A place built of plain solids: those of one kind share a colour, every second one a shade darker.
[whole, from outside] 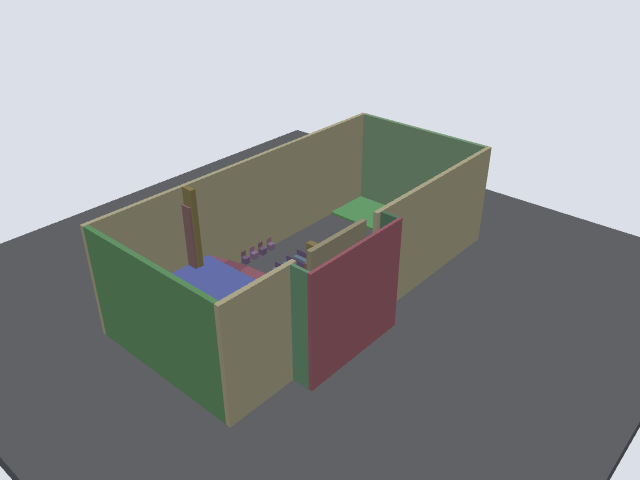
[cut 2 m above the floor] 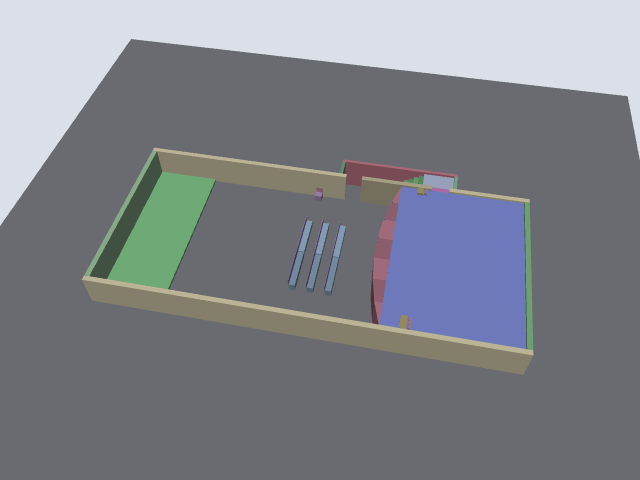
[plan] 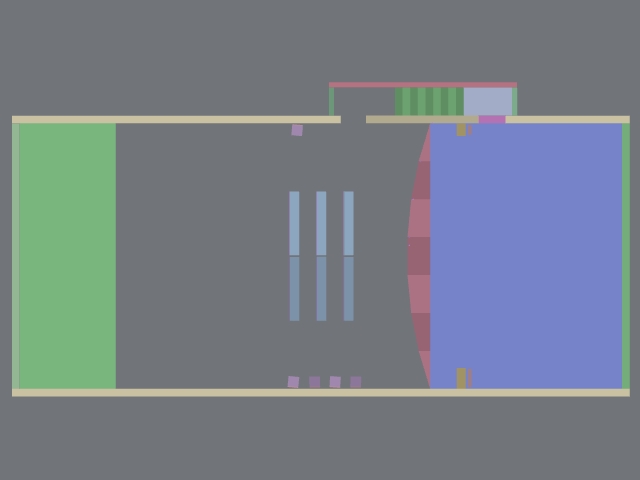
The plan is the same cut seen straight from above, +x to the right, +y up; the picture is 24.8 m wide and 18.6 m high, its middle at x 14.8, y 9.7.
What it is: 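A parish, school or music hall with a timber stage behind a plastered proscenium wall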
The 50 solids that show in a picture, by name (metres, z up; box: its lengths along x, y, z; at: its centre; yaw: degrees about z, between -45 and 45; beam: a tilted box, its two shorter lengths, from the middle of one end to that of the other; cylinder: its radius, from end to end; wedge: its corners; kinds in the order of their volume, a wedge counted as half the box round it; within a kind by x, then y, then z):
{
 "boards_main_1": {"box": [7.44, 10.29, 1.92], "at": [22.79, 9.08, 0.91]},
 "wall_side_1": {"box": [12.75, 0.3, 7.15], "at": [9.23, 14.37, 3.52]},
 "wall_side_2": {"box": [23.94, 0.3, 7.15], "at": [14.83, 3.78, 3.52]},
 "wall_side_3": {"box": [4.37, 0.3, 7.15], "at": [18.77, 14.37, 3.52]},
 "wall_side_4": {"box": [4.82, 0.3, 7.15], "at": [24.4, 14.37, 3.52]},
 "wall_back_1": {"box": [0.3, 10.29, 7.15], "at": [26.66, 9.08, 3.52]},
 "wall_rear_1": {"box": [0.3, 10.29, 7.15], "at": [3.01, 9.08, 3.52]},
 "wall_pass_out_1": {"box": [7.3, 0.2, 7.15], "at": [18.79, 15.71, 3.52]},
 "floor_rear_1": {"box": [3.73, 10.29, 0.22], "at": [5.03, 9.08, 0.06]},
 "boards_fore_1": {"wedge": [[18.19, 8.34, -0.05], [18.19, 8.34, 1.87], [18.19, 9.81, -0.05], [18.19, 9.81, 1.87], [19.07, 8.34, -0.05], [19.07, 8.34, 1.87], [19.07, 9.81, -0.05], [19.07, 9.81, 1.87]]},
 "boards_fore_2": {"wedge": [[18.19, 8.34, -0.05], [18.19, 8.34, 1.87], [18.33, 6.87, -0.05], [18.33, 6.87, 1.87], [19.07, 6.87, -0.05], [19.07, 6.87, 1.87], [19.07, 8.34, -0.05], [19.07, 8.34, 1.87]]},
 "boards_fore_3": {"wedge": [[18.19, 9.81, -0.05], [18.19, 9.81, 1.87], [18.33, 11.28, -0.05], [18.33, 11.28, 1.87], [19.07, 9.81, -0.05], [19.07, 9.81, 1.87], [19.07, 11.28, -0.05], [19.07, 11.28, 1.87]]},
 "boards_fore_4": {"wedge": [[18.33, 6.87, -0.05], [18.33, 6.87, 1.87], [18.62, 5.4, -0.05], [18.62, 5.4, 1.87], [19.07, 5.4, -0.05], [19.07, 5.4, 1.87], [19.07, 6.87, -0.05], [19.07, 6.87, 1.87]]},
 "boards_fore_5": {"wedge": [[18.33, 11.28, -0.05], [18.33, 11.28, 1.87], [18.62, 12.75, -0.05], [18.62, 12.75, 1.87], [19.07, 11.28, -0.05], [19.07, 11.28, 1.87], [19.07, 12.75, -0.05], [19.07, 12.75, 1.87]]},
 "boards_fore_6": {"wedge": [[18.62, 5.4, -0.05], [18.62, 5.4, 1.87], [19.07, 3.93, -0.05], [19.07, 3.93, -0.05], [19.07, 3.93, 1.87], [19.07, 3.93, 1.87], [19.07, 5.4, -0.05], [19.07, 5.4, 1.87]]},
 "boards_fore_7": {"wedge": [[18.62, 12.75, -0.05], [18.62, 12.75, 1.87], [19.07, 12.75, -0.05], [19.07, 12.75, 1.87], [19.07, 14.22, -0.05], [19.07, 14.22, -0.05], [19.07, 14.22, 1.87], [19.07, 14.22, 1.87]]},
 "step_1": {"box": [0.59, 1.09, 0.24], "at": [18.0, 15.07, 0.07]},
 "step_2": {"box": [0.59, 1.09, 0.42], "at": [18.3, 15.07, 0.16]},
 "step_3": {"box": [0.59, 1.09, 0.61], "at": [18.59, 15.07, 0.25]},
 "step_4": {"box": [0.59, 1.09, 0.8], "at": [18.89, 15.07, 0.35]},
 "step_5": {"box": [0.59, 1.09, 0.98], "at": [19.18, 15.07, 0.44]},
 "step_6": {"box": [0.59, 1.09, 1.17], "at": [19.48, 15.07, 0.53]},
 "step_7": {"box": [0.59, 1.09, 1.36], "at": [19.77, 15.07, 0.63]},
 "step_8": {"box": [0.59, 1.09, 1.54], "at": [20.07, 15.07, 0.72]},
 "step_9": {"box": [0.59, 1.09, 1.73], "at": [20.37, 15.07, 0.81]},
 "boards_pass_1": {"box": [1.88, 1.09, 1.92], "at": [21.3, 15.07, 0.91]},
 "wall_pass_end_1": {"box": [0.2, 1.09, 7.15], "at": [15.24, 15.07, 3.52]},
 "wall_pass_end_2": {"box": [0.2, 1.09, 7.15], "at": [22.34, 15.07, 3.52]},
 "wall_pros_1": {"box": [0.35, 0.81, 5.28], "at": [20.28, 4.34, 4.46]},
 "wall_pros_2": {"box": [0.35, 0.49, 5.28], "at": [20.28, 13.98, 4.46]},
 "bench_seat_1": {"box": [0.36, 2.47, 0.45], "at": [13.81, 7.81, 0.23]},
 "bench_seat_2": {"box": [0.36, 2.47, 0.45], "at": [13.81, 10.34, 0.23]},
 "bench_seat_3": {"box": [0.36, 2.47, 0.45], "at": [14.87, 7.81, 0.23]},
 "bench_seat_4": {"box": [0.36, 2.47, 0.45], "at": [14.87, 10.34, 0.23]},
 "bench_seat_5": {"box": [0.36, 2.47, 0.45], "at": [15.92, 7.81, 0.23]},
 "bench_seat_6": {"box": [0.36, 2.47, 0.45], "at": [15.92, 10.34, 0.23]},
 "drape_1": {"box": [0.14, 0.71, 4.23], "at": [20.6, 4.35, 3.93]},
 "drape_2": {"box": [0.14, 0.39, 4.23], "at": [20.6, 13.97, 3.93]},
 "boards_sill_1": {"box": [1.03, 0.3, 1.92], "at": [21.47, 14.37, 0.91]},
 "chair_seat_1": {"box": [0.42, 0.42, 0.45], "at": [13.77, 4.2, 0.23], "yaw": -5.5},
 "chair_seat_2": {"box": [0.42, 0.42, 0.45], "at": [13.92, 13.95, 0.23], "yaw": -5.0},
 "chair_seat_3": {"box": [0.42, 0.42, 0.45], "at": [14.59, 4.2, 0.23], "yaw": 1.2},
 "chair_seat_4": {"box": [0.42, 0.42, 0.45], "at": [15.39, 4.2, 0.23], "yaw": -3.1},
 "chair_seat_5": {"box": [0.42, 0.42, 0.45], "at": [16.19, 4.2, 0.23], "yaw": -1.1},
 "bench_back_1": {"box": [0.04, 2.47, 0.41], "at": [13.61, 7.81, 0.66]},
 "bench_back_2": {"box": [0.04, 2.47, 0.41], "at": [13.61, 10.34, 0.66]},
 "bench_back_3": {"box": [0.04, 2.47, 0.41], "at": [14.67, 7.81, 0.66]},
 "bench_back_4": {"box": [0.04, 2.47, 0.41], "at": [14.67, 10.34, 0.66]},
 "bench_back_5": {"box": [0.04, 2.47, 0.41], "at": [15.72, 7.81, 0.66]},
 "bench_back_6": {"box": [0.04, 2.47, 0.41], "at": [15.72, 10.34, 0.66]}
}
